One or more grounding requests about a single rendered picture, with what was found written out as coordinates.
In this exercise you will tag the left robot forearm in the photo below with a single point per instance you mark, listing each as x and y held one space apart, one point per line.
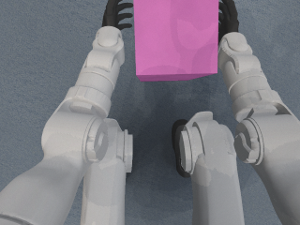
92 92

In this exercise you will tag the left robot hand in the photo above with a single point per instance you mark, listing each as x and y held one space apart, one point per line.
111 16

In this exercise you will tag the robot left thigh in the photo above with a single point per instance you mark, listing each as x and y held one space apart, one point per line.
104 183

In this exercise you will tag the robot right shin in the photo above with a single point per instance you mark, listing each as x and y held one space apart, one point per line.
208 116

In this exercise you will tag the carton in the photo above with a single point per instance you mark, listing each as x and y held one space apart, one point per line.
175 40

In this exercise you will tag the left robot upper arm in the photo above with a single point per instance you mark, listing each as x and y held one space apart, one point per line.
44 194

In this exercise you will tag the right robot forearm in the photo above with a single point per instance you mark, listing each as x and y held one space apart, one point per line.
246 83

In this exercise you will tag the right robot upper arm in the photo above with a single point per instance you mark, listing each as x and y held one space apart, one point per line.
271 144

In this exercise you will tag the right robot hand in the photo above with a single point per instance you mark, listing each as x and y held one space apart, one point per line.
228 19

